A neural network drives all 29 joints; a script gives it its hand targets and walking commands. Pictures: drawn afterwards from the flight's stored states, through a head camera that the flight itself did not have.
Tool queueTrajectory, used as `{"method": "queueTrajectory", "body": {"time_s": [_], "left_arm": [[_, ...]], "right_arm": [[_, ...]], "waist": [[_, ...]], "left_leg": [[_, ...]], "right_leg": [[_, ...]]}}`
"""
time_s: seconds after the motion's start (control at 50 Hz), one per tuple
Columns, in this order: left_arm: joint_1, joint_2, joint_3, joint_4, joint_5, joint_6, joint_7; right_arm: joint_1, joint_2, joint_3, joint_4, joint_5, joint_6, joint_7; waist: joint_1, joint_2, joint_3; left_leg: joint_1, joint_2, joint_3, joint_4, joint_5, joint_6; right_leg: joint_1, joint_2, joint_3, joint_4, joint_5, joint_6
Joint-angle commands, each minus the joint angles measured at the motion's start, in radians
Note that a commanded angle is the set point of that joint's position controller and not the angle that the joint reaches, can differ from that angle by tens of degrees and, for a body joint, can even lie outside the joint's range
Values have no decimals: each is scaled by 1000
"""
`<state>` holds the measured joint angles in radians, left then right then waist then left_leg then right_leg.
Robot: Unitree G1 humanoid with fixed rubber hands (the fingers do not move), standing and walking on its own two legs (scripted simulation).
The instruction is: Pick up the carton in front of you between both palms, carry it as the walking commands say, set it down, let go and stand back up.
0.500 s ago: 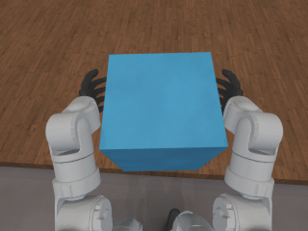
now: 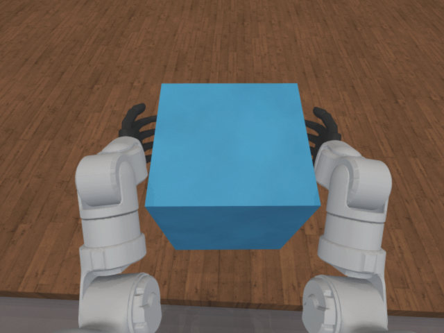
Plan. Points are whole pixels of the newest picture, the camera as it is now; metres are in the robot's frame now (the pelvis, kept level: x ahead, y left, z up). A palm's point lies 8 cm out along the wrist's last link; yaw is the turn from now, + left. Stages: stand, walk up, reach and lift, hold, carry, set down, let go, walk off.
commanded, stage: carry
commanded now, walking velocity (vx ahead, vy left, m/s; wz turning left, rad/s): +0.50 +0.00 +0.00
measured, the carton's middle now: (228, 177) +0.36 +0.00 +0.08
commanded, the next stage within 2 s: none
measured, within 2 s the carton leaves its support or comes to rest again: neither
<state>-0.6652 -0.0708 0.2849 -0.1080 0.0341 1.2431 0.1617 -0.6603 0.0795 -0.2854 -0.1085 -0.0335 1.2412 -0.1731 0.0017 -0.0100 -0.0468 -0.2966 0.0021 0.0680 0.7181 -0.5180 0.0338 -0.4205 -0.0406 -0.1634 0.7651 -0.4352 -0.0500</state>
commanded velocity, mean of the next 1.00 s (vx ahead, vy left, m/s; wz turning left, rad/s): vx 0.50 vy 0.00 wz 0.00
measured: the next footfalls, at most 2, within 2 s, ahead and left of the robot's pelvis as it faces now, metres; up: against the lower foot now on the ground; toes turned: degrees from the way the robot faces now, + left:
left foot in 0.32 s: +0.17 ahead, +0.12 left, +0.00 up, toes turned +5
right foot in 0.70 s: +0.53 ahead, -0.02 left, +0.11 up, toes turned -4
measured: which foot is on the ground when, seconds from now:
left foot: down 0.00-0.12, up 0.14-0.30, down 0.32-0.72, up 0.74-1.00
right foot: down 0.00-0.38, up 0.40-0.68, down 0.70-1.00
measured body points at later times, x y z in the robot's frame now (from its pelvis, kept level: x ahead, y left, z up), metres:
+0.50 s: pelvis +0.19 +0.05 +0.01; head +0.23 +0.06 +0.46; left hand +0.58 +0.18 +0.15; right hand +0.54 -0.13 +0.14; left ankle +0.13 +0.12 -0.71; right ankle +0.11 -0.07 -0.53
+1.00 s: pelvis +0.50 +0.03 +0.13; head +0.54 +0.04 +0.58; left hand +0.86 +0.25 +0.30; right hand +0.90 -0.05 +0.30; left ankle +0.57 +0.16 -0.51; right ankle +0.49 -0.02 -0.60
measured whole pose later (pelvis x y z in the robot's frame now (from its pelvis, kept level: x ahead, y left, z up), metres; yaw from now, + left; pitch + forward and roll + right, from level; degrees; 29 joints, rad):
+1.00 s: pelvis +0.50 +0.03 +0.13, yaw +3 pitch +4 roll +1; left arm -0.77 -0.02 0.24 -0.07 -0.05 1.23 0.20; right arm -0.70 0.09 -0.34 -0.21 -0.09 1.26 -0.14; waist 0.15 -0.04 0.02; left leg -0.78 0.03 0.04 1.18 -0.31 0.06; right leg -0.31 0.04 -0.14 0.53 -0.29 -0.12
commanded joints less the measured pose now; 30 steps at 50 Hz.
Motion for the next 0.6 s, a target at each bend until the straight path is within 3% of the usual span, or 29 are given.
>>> {"method": "queueTrajectory", "body": {"time_s": [0.0,0.02,0.04,0.06,0.08,0.1,0.12,0.14,0.16,0.2,0.26,0.28,0.3,0.32,0.34,0.36,0.38,0.4,0.42,0.44,0.46,0.48,0.52,0.54,0.56,0.58], "left_arm": [[-672,-851,-669,-21,-301,2,-111],[-679,-858,-669,-16,-305,-3,-112],[-678,-863,-667,-8,-307,-8,-111],[-689,-850,-665,-10,-302,-17,-107],[-669,-838,-664,-19,-299,-26,-104],[-631,-835,-662,-12,-296,-29,-100],[-659,-845,-671,-47,-311,-29,-98],[-689,-847,-691,-80,-336,-27,-96],[-694,-844,-702,-102,-355,-25,-94],[-705,-851,-725,-120,-390,-23,-93],[-699,-850,-733,-85,-411,-19,-110],[-708,-853,-736,-67,-412,-19,-117],[-710,-859,-735,-53,-410,-18,-123],[-742,-867,-734,-44,-410,-14,-128],[-770,-885,-732,-45,-401,-14,-132],[-743,-888,-702,-33,-368,-15,-129],[-652,-824,-635,34,-329,-5,-117],[-565,-784,-599,82,-285,4,-105],[-559,-794,-586,43,-260,5,-98],[-615,-810,-578,11,-241,5,-94],[-633,-822,-573,-3,-223,1,-90],[-631,-815,-565,-18,-204,-8,-84],[-632,-782,-564,-43,-161,-24,-65],[-639,-758,-565,-76,-148,-31,-57],[-627,-734,-572,-76,-143,-30,-48],[-606,-710,-562,-74,-136,-29,-41]], "right_arm": [[-675,814,650,-27,290,-3,117],[-692,817,653,-35,289,-7,116],[-715,824,663,-44,295,-10,115],[-729,827,674,-54,310,-13,114],[-748,828,684,-84,322,-18,115],[-738,839,689,-94,325,-18,114],[-755,826,682,-120,315,-23,108],[-733,797,653,-118,295,-20,99],[-678,772,621,-90,267,-15,91],[-584,743,577,-31,225,-6,78],[-540,724,552,24,172,0,73],[-540,723,552,32,160,1,75],[-537,718,549,40,156,1,78],[-540,721,547,54,153,-5,79],[-563,725,544,32,163,-9,81],[-577,770,572,20,189,-5,88],[-530,761,585,50,205,6,93],[-547,746,592,41,226,9,94],[-622,788,634,-52,283,-5,103],[-745,839,685,-131,339,-13,116],[-826,885,725,-170,390,-17,130],[-856,910,753,-189,421,-22,139],[-896,911,782,-215,481,-33,151],[-888,912,797,-205,494,-34,155],[-880,886,782,-217,497,-36,154],[-843,873,772,-203,493,-32,149]], "waist": [[-36,227,-308],[-34,203,-302],[1,155,-343],[54,69,-400],[103,-65,-444],[124,-336,-426],[130,-237,-411],[141,-94,-397],[129,-20,-366],[106,-41,-348],[94,-131,-309],[59,-139,-319],[-6,-144,-332],[-105,-63,-381],[-172,72,-460],[-161,141,-335],[-99,227,-305],[-138,242,-490],[-134,182,-508],[-109,86,-416],[-98,57,-374],[-85,23,-334],[-83,64,-296],[-79,91,-266],[-60,80,-252],[-51,43,-242]], "left_leg": [[327,246,-317,-175,861,175],[349,241,-282,-139,1033,173],[304,209,-177,-58,1180,133],[176,158,-74,77,1258,76],[-65,92,-6,275,1017,22],[-456,-36,43,470,247,-20],[-591,-26,-14,548,-36,-19],[-637,-1,-52,556,-76,-2],[-659,24,-74,511,-98,22],[-647,51,-82,398,-64,32],[-440,26,24,202,126,17],[-280,1,48,113,183,34],[-104,-44,106,30,247,43],[83,-122,192,-118,324,48],[385,-95,161,-263,525,41],[573,66,-74,-364,714,62],[724,254,-301,-135,1552,105],[874,343,-436,-114,1711,223],[800,366,-551,-207,1235,292],[702,352,-565,-257,870,284],[649,334,-538,-283,707,271],[590,321,-496,-297,622,249],[549,291,-421,-354,488,228],[530,270,-367,-391,481,222],[485,227,-301,-430,487,189],[340,202,-214,-489,623,181]], "right_leg": [[-123,35,-3,26,-28,5],[-115,55,-3,-42,-58,0],[35,64,-7,-173,23,-14],[278,51,29,-234,137,-36],[529,-26,189,-269,389,-85],[792,-223,473,-317,809,-209],[860,-307,531,-312,908,-275],[863,-320,529,-300,835,-274],[820,-316,500,-299,718,-236],[755,-302,431,-323,555,-177],[543,-233,261,-355,580,-133],[437,-204,189,-319,717,-101],[347,-171,112,-231,926,-71],[322,-92,-9,-10,1052,-26],[184,-62,-15,276,937,28],[-168,0,47,483,151,51],[-436,54,87,737,-165,39],[-498,80,170,884,-94,44],[-581,52,192,972,-81,38],[-664,20,187,1030,-82,17],[-714,21,162,1114,-105,-9],[-734,13,155,1113,-113,-26],[-823,1,127,1149,-122,-55],[-859,-16,108,1107,-142,-66],[-819,-37,81,964,-163,-68],[-638,-41,42,737,-116,-64]]}}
